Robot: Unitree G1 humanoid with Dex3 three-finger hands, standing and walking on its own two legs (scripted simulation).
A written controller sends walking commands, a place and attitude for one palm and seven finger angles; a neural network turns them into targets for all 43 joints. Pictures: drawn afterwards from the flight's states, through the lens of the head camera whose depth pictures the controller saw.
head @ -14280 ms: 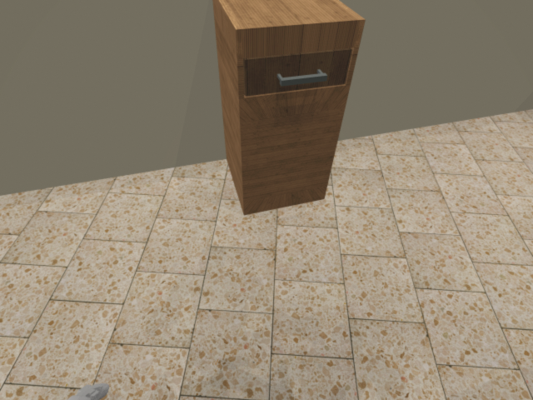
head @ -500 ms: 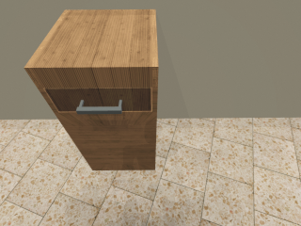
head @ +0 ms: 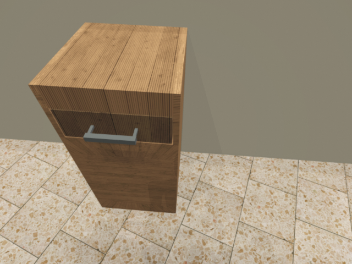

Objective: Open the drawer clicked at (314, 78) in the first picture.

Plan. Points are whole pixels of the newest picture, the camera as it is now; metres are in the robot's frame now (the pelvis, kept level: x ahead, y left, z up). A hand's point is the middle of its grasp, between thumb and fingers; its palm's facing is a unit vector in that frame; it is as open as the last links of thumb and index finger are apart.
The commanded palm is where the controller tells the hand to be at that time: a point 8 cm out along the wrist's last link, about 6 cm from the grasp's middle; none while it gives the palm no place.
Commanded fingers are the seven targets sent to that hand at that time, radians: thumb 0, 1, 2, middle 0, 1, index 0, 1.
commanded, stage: come to a stop and stand still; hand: left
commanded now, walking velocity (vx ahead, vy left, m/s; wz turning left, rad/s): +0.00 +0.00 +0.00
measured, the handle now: (112, 134) +0.50 +0.25 -0.06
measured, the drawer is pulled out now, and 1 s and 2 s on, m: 0.00 0.00 0.00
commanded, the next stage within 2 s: look again from close up in 0.54 s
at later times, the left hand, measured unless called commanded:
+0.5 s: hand out of the picture -0.03 +0.13 -0.17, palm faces +0.07 -0.98 -0.19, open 7.4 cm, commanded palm none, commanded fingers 0.00 0.90 0.90 -0.20 -0.30 -0.20 -0.30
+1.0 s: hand out of the picture +0.04 +0.18 -0.19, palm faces -0.01 -0.97 -0.24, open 7.4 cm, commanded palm none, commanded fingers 0.00 0.90 0.90 -0.20 -0.30 -0.20 -0.30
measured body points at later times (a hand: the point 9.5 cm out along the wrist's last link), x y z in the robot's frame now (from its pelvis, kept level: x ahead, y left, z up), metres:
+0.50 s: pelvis +0.01 -0.02 +0.00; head +0.01 -0.04 +0.45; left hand -0.03 +0.18 -0.16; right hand -0.01 -0.22 -0.17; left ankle -0.01 +0.13 -0.74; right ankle -0.05 -0.04 -0.74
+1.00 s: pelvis -0.02 -0.01 -0.02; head -0.03 -0.02 +0.43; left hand +0.04 +0.23 -0.17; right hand -0.06 -0.22 -0.19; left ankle -0.02 +0.08 -0.74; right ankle +0.03 -0.15 -0.74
